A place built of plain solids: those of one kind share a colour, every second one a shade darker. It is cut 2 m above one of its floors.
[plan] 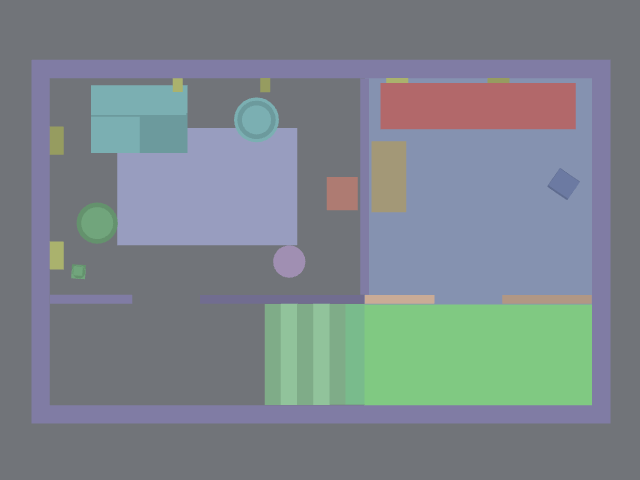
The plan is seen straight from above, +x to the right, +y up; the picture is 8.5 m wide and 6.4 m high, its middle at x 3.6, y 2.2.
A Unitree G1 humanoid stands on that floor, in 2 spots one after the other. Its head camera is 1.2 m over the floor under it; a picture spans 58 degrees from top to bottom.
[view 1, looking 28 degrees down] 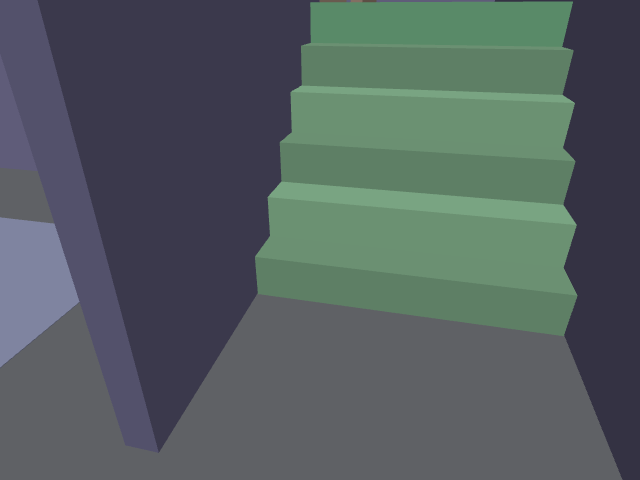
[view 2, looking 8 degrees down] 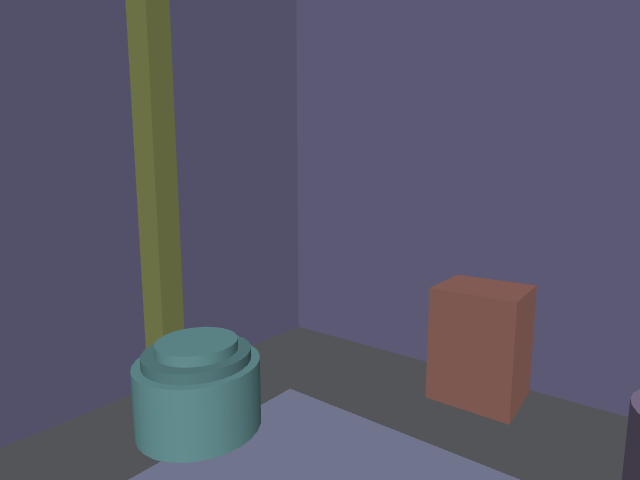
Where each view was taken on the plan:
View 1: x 1.27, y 0.67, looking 13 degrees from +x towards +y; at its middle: step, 2.10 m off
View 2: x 1.55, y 2.11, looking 38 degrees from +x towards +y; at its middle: wall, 3.32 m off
